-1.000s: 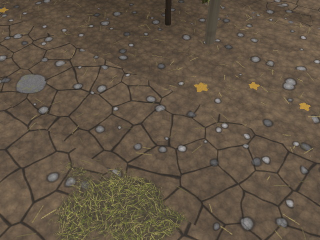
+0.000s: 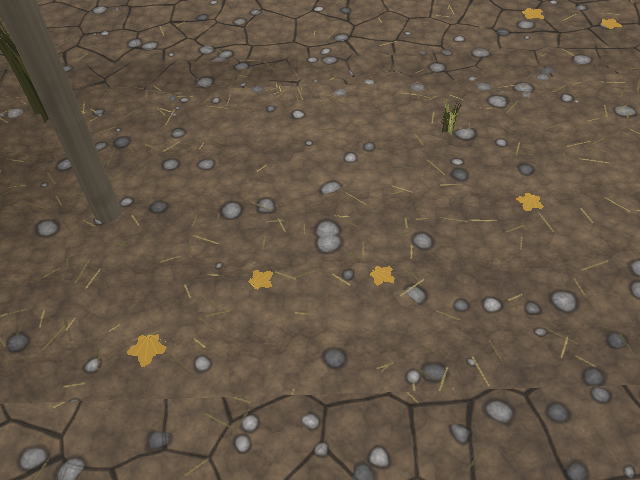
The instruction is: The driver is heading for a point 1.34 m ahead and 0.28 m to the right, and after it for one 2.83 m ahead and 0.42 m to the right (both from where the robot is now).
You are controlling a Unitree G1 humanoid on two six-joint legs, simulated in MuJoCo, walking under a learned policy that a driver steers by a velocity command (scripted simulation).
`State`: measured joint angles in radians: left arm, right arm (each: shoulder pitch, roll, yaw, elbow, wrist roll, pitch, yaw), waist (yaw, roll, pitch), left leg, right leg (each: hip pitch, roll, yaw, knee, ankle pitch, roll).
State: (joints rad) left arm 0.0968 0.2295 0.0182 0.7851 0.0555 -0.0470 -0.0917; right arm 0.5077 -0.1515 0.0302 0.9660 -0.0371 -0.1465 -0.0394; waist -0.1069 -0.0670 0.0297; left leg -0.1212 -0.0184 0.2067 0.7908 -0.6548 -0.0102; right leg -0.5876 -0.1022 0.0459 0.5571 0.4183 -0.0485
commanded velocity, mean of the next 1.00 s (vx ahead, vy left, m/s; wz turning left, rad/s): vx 0.07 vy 0.00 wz -0.45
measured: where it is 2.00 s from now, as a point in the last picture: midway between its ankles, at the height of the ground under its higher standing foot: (368, 476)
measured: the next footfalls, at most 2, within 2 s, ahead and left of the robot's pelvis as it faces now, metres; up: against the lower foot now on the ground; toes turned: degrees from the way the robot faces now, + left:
right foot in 0.10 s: +0.23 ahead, -0.10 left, -0.16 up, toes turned -6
left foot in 0.58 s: +0.29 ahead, +0.11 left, -0.16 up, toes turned -26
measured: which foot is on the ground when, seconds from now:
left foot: down 0.00-0.12, up 0.14-0.56, down 0.58-1.00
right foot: up 0.00-0.08, down 0.10-0.58, up 0.60-0.88, down 0.90-1.00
